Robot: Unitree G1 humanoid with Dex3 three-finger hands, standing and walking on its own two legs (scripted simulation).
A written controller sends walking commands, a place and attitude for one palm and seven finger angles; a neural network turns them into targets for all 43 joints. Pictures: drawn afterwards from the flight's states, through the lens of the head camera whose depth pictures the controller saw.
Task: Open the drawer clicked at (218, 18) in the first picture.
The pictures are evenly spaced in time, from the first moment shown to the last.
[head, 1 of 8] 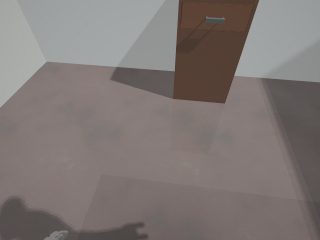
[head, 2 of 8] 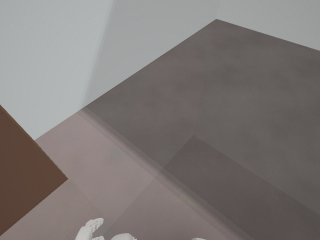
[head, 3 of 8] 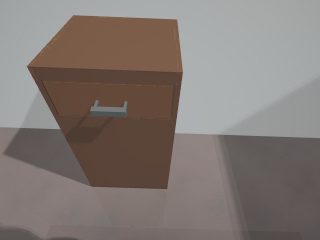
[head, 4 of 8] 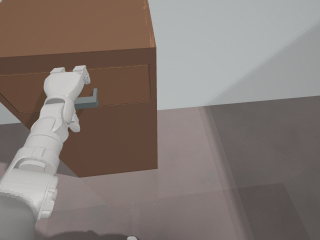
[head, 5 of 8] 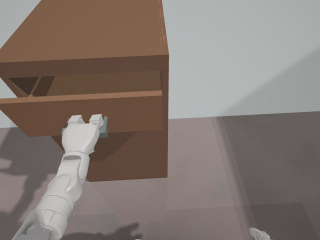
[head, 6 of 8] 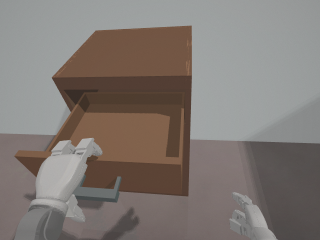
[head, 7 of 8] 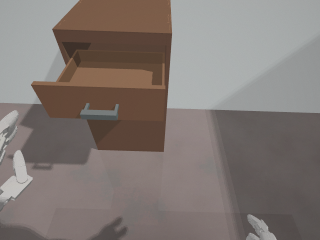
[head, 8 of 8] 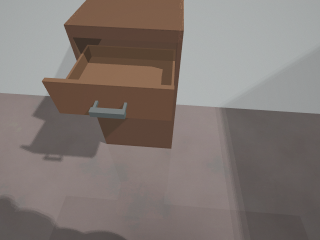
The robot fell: no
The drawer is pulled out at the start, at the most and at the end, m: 0.00 0.30 0.30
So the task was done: yes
